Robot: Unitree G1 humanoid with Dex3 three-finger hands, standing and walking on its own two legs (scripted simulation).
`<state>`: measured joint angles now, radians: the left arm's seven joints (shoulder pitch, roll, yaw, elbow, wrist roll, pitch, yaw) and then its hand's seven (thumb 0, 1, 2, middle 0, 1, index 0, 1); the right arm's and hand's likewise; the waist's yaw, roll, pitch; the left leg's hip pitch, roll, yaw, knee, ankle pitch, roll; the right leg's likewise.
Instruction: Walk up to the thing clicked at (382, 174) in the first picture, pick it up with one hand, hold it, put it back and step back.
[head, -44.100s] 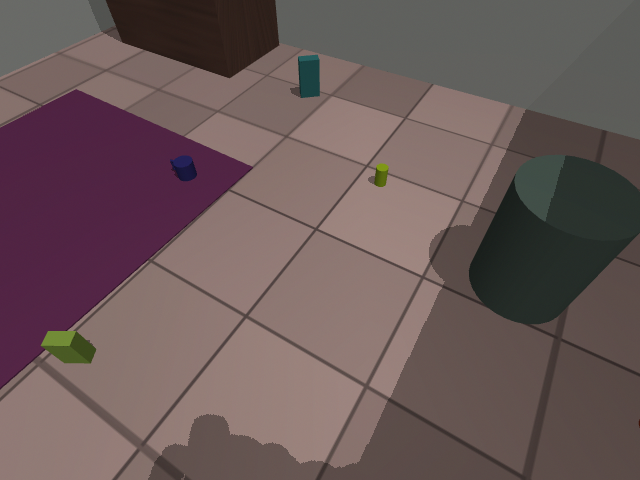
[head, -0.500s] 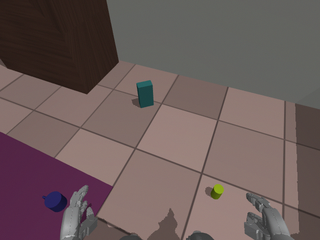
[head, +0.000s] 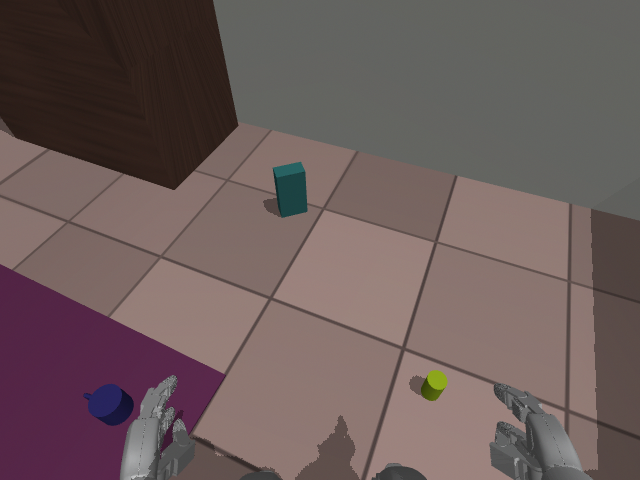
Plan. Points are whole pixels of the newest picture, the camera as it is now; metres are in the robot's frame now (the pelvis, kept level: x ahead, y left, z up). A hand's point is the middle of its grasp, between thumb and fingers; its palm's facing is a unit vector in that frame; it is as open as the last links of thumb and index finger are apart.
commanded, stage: home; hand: right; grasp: from above
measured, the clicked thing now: (433, 385) +0.46 -0.29 -0.67
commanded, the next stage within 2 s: stand in 0.46 s
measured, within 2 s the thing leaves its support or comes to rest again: neither
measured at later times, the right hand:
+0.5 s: hand (494, 458) +0.16 -0.18 -0.04, palm faces +0.05 +0.97 -0.22, open 7.4 cm
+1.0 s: hand out of the picture +0.05 -0.24 -0.11, palm faces +0.04 +0.94 -0.34, open 7.4 cm
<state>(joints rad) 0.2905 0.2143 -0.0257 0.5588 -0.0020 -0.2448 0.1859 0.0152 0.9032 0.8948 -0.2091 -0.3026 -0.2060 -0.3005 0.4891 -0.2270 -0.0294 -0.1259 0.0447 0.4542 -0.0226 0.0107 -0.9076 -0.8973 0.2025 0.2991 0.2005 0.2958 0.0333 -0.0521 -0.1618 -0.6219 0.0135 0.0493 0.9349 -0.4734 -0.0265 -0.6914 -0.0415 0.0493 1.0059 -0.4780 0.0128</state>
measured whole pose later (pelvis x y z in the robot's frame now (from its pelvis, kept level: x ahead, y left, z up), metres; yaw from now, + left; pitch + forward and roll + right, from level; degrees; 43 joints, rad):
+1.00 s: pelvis -0.01 +0.00 +0.05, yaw -1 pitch -2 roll +1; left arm 0.19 0.29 0.04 0.98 0.05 -0.01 0.02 0.01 0.91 0.89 -0.21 -0.30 -0.20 -0.30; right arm 0.24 -0.28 -0.04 0.94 -0.04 0.03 -0.03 0.01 -0.91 -0.90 0.20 0.30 0.20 0.30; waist -0.03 -0.01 0.05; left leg -0.23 0.05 0.03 0.59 -0.31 -0.04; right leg -0.28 0.00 0.01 0.62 -0.30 0.00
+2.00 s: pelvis +0.00 +0.00 +0.07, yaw +0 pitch -3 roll +0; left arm 0.13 0.32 0.02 1.15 0.02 0.00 0.01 0.01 0.91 0.89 -0.21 -0.30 -0.20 -0.30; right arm 0.12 -0.30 -0.03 1.16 -0.03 0.00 -0.02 0.00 -0.91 -0.90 0.21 0.30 0.20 0.30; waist -0.01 -0.02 0.06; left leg -0.09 0.04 0.03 0.33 -0.19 -0.03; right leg -0.13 -0.02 0.01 0.36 -0.17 0.01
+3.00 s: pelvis +0.01 +0.00 +0.07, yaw +0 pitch -2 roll +0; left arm 0.11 0.34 0.01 1.14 0.02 -0.01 0.00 0.01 0.91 0.89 -0.21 -0.30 -0.20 -0.30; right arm 0.11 -0.33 -0.02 1.14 -0.02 0.00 -0.01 0.00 -0.91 -0.90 0.21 0.30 0.20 0.30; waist 0.00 -0.01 0.05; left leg -0.07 0.04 0.02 0.31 -0.19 -0.03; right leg -0.11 -0.01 0.00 0.34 -0.18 0.01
